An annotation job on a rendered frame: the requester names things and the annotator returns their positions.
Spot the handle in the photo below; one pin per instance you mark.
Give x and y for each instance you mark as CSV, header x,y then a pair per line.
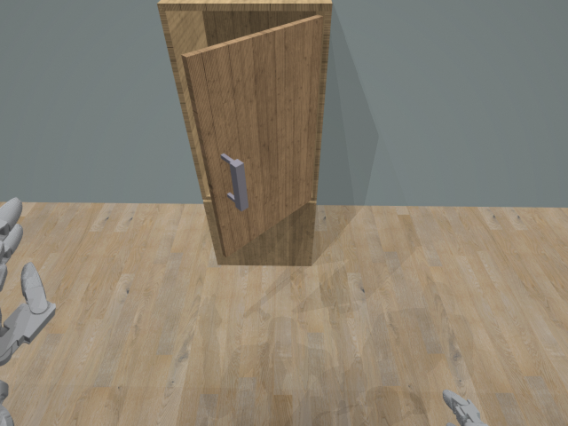
x,y
240,196

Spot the right robot hand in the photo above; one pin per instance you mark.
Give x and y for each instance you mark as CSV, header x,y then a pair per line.
x,y
466,413

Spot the left robot hand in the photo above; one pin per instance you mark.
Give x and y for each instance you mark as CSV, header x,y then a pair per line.
x,y
27,321

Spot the cupboard door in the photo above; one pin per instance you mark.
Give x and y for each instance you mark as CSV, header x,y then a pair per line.
x,y
255,99

